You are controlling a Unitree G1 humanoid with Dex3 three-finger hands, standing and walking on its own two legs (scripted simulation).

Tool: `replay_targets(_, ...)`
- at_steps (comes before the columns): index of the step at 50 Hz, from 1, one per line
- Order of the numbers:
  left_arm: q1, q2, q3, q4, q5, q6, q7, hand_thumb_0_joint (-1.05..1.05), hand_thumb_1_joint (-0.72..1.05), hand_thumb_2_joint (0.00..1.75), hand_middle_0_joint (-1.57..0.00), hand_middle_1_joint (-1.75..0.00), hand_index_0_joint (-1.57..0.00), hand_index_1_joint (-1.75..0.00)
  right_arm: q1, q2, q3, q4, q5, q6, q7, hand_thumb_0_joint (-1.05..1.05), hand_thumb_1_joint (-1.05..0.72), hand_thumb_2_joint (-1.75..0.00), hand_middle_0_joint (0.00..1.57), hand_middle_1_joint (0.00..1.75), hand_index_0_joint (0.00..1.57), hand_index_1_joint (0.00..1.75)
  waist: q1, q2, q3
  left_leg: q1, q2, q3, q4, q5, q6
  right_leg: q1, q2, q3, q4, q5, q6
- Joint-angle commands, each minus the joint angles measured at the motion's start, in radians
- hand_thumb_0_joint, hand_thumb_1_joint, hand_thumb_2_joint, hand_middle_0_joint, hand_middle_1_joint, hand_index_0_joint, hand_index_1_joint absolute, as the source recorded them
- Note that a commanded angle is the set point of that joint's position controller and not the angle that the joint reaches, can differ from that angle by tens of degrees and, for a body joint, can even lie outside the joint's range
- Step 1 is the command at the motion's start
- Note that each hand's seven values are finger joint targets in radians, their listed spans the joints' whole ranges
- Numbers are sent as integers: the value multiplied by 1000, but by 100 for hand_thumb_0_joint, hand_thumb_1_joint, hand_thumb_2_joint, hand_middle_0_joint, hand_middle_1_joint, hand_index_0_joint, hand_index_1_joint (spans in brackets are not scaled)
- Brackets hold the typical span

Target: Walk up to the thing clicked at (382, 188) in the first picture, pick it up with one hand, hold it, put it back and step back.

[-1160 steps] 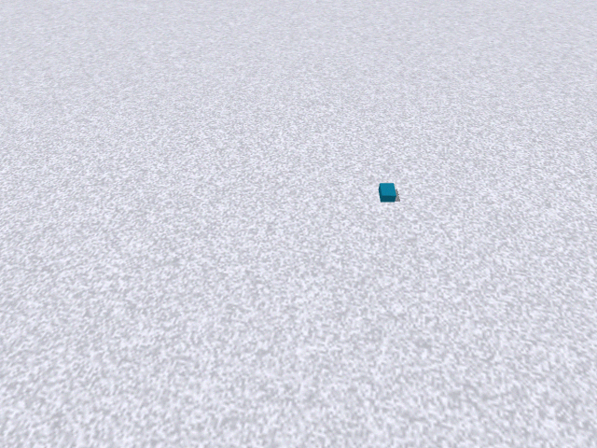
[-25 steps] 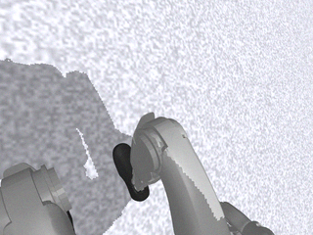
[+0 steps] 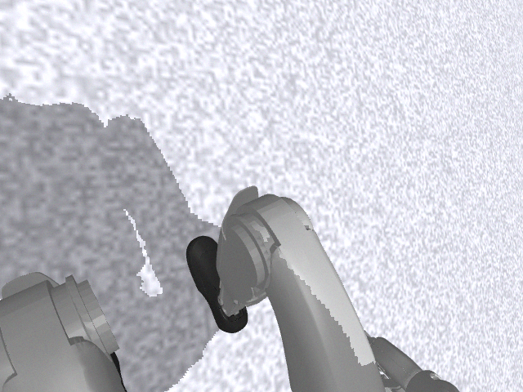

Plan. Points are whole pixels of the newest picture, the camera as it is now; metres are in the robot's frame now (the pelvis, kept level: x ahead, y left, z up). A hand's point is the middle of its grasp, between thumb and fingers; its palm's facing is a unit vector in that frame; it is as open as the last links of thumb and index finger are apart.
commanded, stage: settle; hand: left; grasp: from above
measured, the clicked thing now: out of the picture +0.48 +0.30 -0.30
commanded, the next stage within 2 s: lift in 1.00 s
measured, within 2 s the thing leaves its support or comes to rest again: leaves its support in 0.34 s
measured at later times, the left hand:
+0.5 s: hand out of the picture +0.47 +0.31 -0.24, palm faces -0.43 -0.10 -0.90, open 9.3 cm
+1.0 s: hand out of the picture +0.46 +0.31 -0.14, palm faces -0.47 -0.04 -0.88, open 9.4 cm
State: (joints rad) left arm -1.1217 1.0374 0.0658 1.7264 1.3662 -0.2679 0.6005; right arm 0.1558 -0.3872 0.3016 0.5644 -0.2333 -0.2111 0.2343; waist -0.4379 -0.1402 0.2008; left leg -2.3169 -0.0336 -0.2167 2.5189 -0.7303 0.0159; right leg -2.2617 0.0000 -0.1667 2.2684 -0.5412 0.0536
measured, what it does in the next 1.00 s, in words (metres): stands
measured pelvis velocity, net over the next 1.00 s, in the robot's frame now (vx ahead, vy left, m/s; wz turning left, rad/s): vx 0.00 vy -0.01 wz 0.10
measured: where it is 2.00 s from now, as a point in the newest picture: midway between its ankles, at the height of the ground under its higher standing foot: (170, 345)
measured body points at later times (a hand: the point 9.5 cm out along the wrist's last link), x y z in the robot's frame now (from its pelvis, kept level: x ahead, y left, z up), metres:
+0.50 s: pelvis +0.00 +0.00 +0.00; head +0.28 +0.13 +0.33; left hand +0.49 +0.32 -0.18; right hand +0.04 -0.27 -0.04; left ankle +0.06 +0.11 -0.28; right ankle +0.14 -0.12 -0.28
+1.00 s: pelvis +0.00 -0.01 +0.03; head +0.24 +0.09 +0.39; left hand +0.48 +0.31 -0.09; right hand +0.08 -0.28 -0.06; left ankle +0.06 +0.11 -0.28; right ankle +0.14 -0.12 -0.28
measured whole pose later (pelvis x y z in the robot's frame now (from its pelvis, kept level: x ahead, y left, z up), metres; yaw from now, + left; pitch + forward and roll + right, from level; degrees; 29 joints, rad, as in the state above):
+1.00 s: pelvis +0.00 -0.01 +0.03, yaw +6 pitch +35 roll -10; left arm -1.04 0.78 0.00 1.40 1.29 -0.24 0.30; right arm 0.18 -0.33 0.12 0.62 -0.13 -0.04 0.16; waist -0.30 0.00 -0.02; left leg -2.30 -0.05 -0.12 2.38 -0.69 0.01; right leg -2.27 -0.04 -0.09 2.22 -0.55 0.03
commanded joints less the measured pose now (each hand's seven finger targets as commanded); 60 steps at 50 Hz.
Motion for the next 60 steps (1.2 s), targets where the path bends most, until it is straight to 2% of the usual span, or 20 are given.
replay_targets(1,-212,183,-2,-85,-3,-3,14,0,79,42,-116,-26,-114,-29,210,-321,-101,23,0,7,-14,0,-90,-90,20,30,20,30,-45,557,-665,485,37,55,-310,240,-22,414,38,-87,-147,151,-81)
replay_targets(5,-223,160,-11,-87,-4,-6,10,0,83,49,-125,-30,-123,-33,210,-328,-101,20,-1,7,-14,0,-91,-90,20,30,20,30,-62,541,-628,469,36,55,-291,249,-22,386,36,-90,-148,156,-80)
replay_targets(7,-230,195,9,-124,-7,-4,12,0,91,54,-131,-33,-129,-36,213,-333,-105,24,0,8,-17,0,-91,-90,20,30,20,30,-39,570,-658,488,34,55,-304,253,-25,396,36,-91,-153,156,-82)
replay_targets(11,-248,215,29,-173,-11,9,6,0,98,56,-137,-33,-135,-36,227,-327,-114,28,2,11,-16,0,-91,-90,20,30,20,30,-31,592,-706,493,31,71,-301,256,-20,424,37,-82,-155,171,-83)
replay_targets(14,-216,187,29,-152,-15,19,-10,0,98,62,-140,-32,-135,-37,226,-319,-123,32,5,10,-14,0,-91,-91,20,30,20,30,-36,564,-682,473,29,83,-284,257,-17,415,38,-80,-159,171,-85)
replay_targets(16,-237,199,47,-231,-22,16,-20,0,98,61,-140,-32,-135,-36,241,-333,-144,33,10,12,-15,0,-91,-91,20,30,20,30,-29,595,-705,482,27,86,-295,257,-19,410,35,-76,-159,166,-89)
replay_targets(18,-219,212,83,-324,-22,18,-32,0,97,63,-139,-32,-134,-38,247,-334,-172,41,15,17,-11,0,-91,-90,20,30,20,30,22,689,-806,589,27,73,-309,323,-38,380,26,-79,-141,187,-101)
replay_targets(20,-184,142,57,-271,-31,25,-59,0,98,63,-140,-31,-135,-36,246,-304,-167,48,19,21,1,0,-91,-90,20,30,20,30,0,623,-757,530,25,85,-293,306,-29,376,30,-78,-146,187,-96)
replay_targets(23,-167,128,70,-374,-49,36,-87,0,95,63,-136,-34,-132,-38,262,-300,-208,58,36,40,4,0,-91,-90,20,30,20,30,44,666,-828,566,22,92,-327,316,-31,375,27,-67,-150,185,-102)
replay_targets(27,-156,4,10,-423,-71,49,-142,0,92,58,-133,-29,-129,-34,271,-294,-246,62,59,69,7,0,-90,-90,20,30,20,30,48,632,-835,528,12,95,-349,287,-25,323,21,-58,-164,165,-106)
replay_targets(29,-147,37,38,-432,-73,50,-163,0,89,54,-129,-28,-126,-31,290,-293,-258,74,67,84,0,0,-90,-90,20,30,20,30,58,589,-819,507,7,99,-352,277,-18,315,16,-50,-174,154,-107)
replay_targets(31,-194,-69,-35,-479,-84,45,-193,0,87,52,-129,-25,-125,-29,271,-264,-258,66,77,98,-3,0,-90,-90,20,30,20,30,55,585,-845,497,2,113,-369,237,-12,326,17,-38,-188,129,-108)
replay_targets(33,-190,-15,-21,-487,-91,41,-205,0,82,52,-126,-24,-122,-29,271,-252,-260,77,87,109,-15,0,-90,-90,20,30,20,30,85,547,-875,484,-3,127,-375,219,-4,357,17,-28,-195,118,-103)
replay_targets(34,-203,-48,-40,-490,-100,39,-216,0,82,48,-125,-23,-121,-27,275,-248,-265,75,90,112,-19,0,-90,-90,20,30,20,30,75,518,-853,469,-8,134,-373,209,-2,348,16,-24,-204,108,-105)
replay_targets(41,-225,-68,-46,-459,-90,33,-250,0,81,49,-126,-19,-121,-25,273,-223,-271,74,100,149,-57,0,-90,-90,20,30,20,30,90,506,-853,485,-19,145,-410,232,-5,346,5,-7,-221,110,-109)
replay_targets(47,-258,-34,-36,-470,-95,27,-271,0,77,51,-126,-16,-119,-23,258,-207,-277,66,102,170,-92,0,-90,-90,20,30,20,30,104,461,-888,446,-29,178,-418,179,7,392,6,15,-259,52,-109)
replay_targets(51,-276,-43,-42,-506,-102,22,-288,0,77,52,-126,-16,-119,-24,262,-195,-278,65,106,180,-108,0,-90,-90,20,30,20,30,111,483,-939,491,-26,179,-431,210,4,408,5,18,-257,72,-110)
replay_targets(54,-249,-46,-38,-476,-109,25,-292,0,77,48,-127,-19,-121,-26,277,-197,-285,67,108,183,-117,0,-91,-91,20,30,20,30,106,440,-899,459,-31,184,-429,192,8,410,2,22,-281,50,-110)
replay_targets(57,-267,-42,-32,-551,-130,27,-306,0,74,48,-119,-13,-114,-19,278,-187,-293,66,115,189,-125,0,-88,-89,20,30,20,30,133,476,-971,500,-29,188,-456,189,6,424,0,29,-285,49,-109)
replay_targets(60,-237,-49,-28,-578,-150,44,-321,0,77,47,-121,-22,-117,-26,285,-183,-311,69,126,196,-129,0,-90,-91,20,30,20,30,156,490,-1004,539,-28,189,-489,197,3,440,0,33,-296,56,-111)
